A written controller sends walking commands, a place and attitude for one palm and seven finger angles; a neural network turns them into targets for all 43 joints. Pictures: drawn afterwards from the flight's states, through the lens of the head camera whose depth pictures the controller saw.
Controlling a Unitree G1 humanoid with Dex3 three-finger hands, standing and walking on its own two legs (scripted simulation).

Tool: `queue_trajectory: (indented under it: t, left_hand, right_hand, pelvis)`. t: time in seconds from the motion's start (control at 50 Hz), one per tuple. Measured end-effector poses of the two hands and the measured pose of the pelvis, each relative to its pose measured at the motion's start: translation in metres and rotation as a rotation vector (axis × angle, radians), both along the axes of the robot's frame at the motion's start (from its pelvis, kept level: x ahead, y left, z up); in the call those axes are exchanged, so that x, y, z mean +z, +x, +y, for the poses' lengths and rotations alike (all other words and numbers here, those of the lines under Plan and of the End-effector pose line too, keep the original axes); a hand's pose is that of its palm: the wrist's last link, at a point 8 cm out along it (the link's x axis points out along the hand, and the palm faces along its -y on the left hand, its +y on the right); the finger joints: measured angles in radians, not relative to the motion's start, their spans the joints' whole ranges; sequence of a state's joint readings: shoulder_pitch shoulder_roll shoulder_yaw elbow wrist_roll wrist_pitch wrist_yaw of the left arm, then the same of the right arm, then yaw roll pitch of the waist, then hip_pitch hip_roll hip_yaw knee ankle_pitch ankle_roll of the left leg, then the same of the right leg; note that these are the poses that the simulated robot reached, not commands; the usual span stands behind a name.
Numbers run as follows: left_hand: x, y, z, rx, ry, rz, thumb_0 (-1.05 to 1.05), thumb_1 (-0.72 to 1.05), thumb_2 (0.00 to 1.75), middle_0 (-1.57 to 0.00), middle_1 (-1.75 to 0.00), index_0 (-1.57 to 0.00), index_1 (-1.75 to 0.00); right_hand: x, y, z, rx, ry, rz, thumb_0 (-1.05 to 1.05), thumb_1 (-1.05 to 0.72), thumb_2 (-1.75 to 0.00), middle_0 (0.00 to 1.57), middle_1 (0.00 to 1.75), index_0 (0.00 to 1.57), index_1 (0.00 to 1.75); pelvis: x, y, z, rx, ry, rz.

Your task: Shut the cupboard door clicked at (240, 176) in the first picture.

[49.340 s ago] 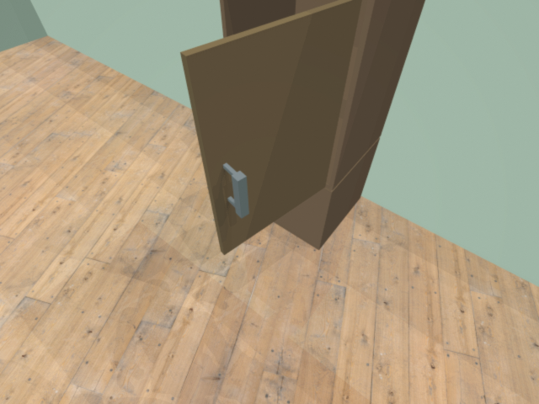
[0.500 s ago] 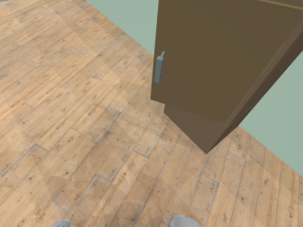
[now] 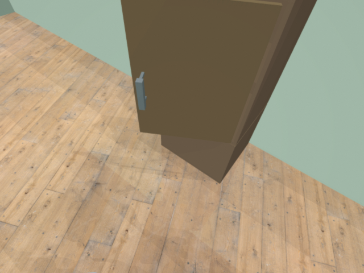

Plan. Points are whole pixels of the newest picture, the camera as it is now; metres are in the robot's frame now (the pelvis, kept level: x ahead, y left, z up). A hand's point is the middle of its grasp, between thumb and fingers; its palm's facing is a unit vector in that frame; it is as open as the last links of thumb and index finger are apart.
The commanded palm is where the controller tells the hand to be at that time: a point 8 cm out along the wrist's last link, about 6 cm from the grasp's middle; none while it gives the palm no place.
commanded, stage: take the last steps up to it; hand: left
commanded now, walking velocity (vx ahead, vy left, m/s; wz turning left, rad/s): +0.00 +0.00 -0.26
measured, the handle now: (142, 91) +0.70 +0.18 -0.06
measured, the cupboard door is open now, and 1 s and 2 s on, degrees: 30 30 30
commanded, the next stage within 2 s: come to a stop and stand still in 0.70 s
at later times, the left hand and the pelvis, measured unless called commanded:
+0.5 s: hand out of the picture +0.05 +0.14 -0.16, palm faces +0.00 -0.98 -0.17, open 7.3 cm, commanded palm none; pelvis +0.08 -0.02 +0.01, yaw -3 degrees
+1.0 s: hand (123, 206) +0.31 +0.18 -0.16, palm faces -0.04 -0.97 -0.24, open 7.3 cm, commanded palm none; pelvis +0.22 -0.01 +0.00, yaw -5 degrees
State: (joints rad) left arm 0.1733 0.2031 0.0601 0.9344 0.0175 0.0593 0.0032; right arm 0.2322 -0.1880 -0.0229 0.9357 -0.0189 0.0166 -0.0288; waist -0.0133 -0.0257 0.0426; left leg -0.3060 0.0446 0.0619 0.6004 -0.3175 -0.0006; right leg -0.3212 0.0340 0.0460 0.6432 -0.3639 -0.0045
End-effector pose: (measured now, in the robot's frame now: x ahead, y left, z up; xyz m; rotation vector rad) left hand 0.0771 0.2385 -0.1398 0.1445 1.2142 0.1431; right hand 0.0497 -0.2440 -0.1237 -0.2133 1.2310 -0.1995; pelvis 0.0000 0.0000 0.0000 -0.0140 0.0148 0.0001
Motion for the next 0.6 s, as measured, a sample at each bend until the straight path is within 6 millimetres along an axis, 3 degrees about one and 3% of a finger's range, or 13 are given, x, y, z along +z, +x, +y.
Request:
queue_trajectory:
  t: [0.14, 0.28, 0.34, 0.46, 0.6]
  left_hand:
    - [0.009, -0.001, -0.002, -0.031, -0.007, 0.053, 0.01, 0.91, 0.9, -0.2, -0.3, -0.2, -0.3]
    - [0.012, 0.006, -0.022, -0.072, 0.025, 0.053, 0.01, 0.91, 0.9, -0.2, -0.3, -0.2, -0.3]
    - [0.015, 0.0, -0.031, -0.042, 0.027, 0.065, 0.01, 0.91, 0.9, -0.2, -0.3, -0.2, -0.3]
    - [0.016, -0.026, -0.044, 0.001, 0.0, 0.188, 0.01, 0.91, 0.9, -0.2, -0.3, -0.2, -0.3]
    - [0.003, -0.034, -0.046, 0.05, -0.058, 0.336, 0.01, 0.91, 0.9, -0.2, -0.3, -0.2, -0.3]
  right_hand:
    - [0.006, -0.023, 0.013, -0.029, 0.025, 0.049, 0.0, -0.9, -0.89, 0.2, 0.3, 0.2, 0.3]
    - [-0.016, -0.049, -0.009, -0.11, 0.077, 0.124, 0.0, -0.91, -0.89, 0.2, 0.3, 0.21, 0.3]
    - [-0.018, -0.048, -0.017, -0.111, 0.085, 0.173, 0.01, -0.91, -0.89, 0.2, 0.3, 0.2, 0.3]
    - [-0.006, 0.0, -0.024, -0.097, 0.079, 0.138, 0.01, -0.91, -0.89, 0.2, 0.3, 0.2, 0.3]
    - [-0.003, 0.095, -0.005, -0.032, 0.073, 0.046, 0.01, -0.91, -0.89, 0.2, 0.3, 0.2, 0.3]
  pelvis:
    - [0.012, 0.003, -0.001, -0.044, -0.004, 0.002]
    - [0.004, 0.021, -0.02, -0.076, 0.018, -0.003]
    - [0.006, 0.034, -0.025, -0.064, 0.008, -0.013]
    - [0.015, 0.064, -0.027, -0.059, 0.013, -0.011]
    - [0.007, 0.11, -0.013, -0.046, -0.003, -0.013]
